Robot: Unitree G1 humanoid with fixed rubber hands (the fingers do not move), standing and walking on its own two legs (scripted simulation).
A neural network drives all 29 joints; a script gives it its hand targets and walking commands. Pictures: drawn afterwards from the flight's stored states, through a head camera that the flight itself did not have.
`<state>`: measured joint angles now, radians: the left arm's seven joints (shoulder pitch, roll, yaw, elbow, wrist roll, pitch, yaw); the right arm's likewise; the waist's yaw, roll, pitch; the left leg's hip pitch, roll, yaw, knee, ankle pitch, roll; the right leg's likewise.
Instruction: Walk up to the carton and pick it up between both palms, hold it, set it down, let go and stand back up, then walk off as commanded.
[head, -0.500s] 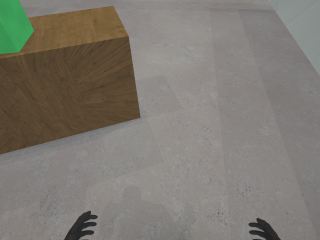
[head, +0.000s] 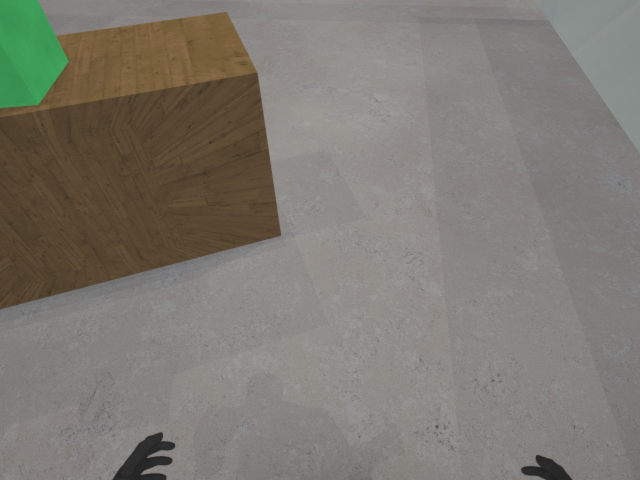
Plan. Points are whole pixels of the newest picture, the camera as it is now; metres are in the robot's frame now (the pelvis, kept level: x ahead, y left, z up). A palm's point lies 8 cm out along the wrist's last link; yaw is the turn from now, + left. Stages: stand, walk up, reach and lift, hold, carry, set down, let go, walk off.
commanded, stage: stand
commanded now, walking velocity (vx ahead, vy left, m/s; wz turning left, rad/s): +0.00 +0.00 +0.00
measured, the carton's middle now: out of the picture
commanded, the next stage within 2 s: none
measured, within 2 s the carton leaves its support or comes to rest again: neither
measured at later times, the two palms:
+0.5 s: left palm out of the picture +0.10 +0.28 -0.10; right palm out of the picture +0.08 -0.28 -0.11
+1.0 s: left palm out of the picture +0.07 +0.27 -0.10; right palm out of the picture +0.05 -0.29 -0.11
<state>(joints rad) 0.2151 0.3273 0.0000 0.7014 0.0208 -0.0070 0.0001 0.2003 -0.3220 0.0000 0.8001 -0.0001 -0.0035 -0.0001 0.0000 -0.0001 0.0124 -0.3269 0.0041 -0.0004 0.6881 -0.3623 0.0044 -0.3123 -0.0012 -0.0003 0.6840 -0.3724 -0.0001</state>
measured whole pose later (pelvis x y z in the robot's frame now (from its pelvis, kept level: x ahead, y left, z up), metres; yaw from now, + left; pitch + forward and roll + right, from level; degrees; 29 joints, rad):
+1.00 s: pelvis -0.02 -0.01 +0.00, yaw +0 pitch -2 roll +1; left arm 0.22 0.33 0.00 0.85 0.02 -0.01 0.00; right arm 0.20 -0.32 0.00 0.95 0.00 0.00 0.00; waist 0.00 0.00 0.01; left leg -0.31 0.00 0.00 0.64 -0.30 -0.01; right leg -0.31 0.00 0.00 0.67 -0.33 -0.01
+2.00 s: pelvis -0.03 -0.01 +0.01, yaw +0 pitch +0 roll +1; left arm 0.22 0.33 0.00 0.91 0.01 -0.02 0.00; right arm 0.20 -0.32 0.00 1.01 0.00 0.00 0.00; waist 0.00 0.00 0.01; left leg -0.31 0.00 0.00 0.55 -0.23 -0.01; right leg -0.31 0.00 0.00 0.58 -0.27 -0.01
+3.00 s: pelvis -0.03 -0.01 +0.01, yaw +0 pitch +0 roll +1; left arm 0.22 0.33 0.00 0.92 0.01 -0.02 0.00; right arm 0.20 -0.32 0.00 1.03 0.00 0.00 0.00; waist 0.00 0.00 0.01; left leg -0.30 0.00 0.00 0.52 -0.22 -0.01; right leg -0.31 0.00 0.00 0.56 -0.25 -0.01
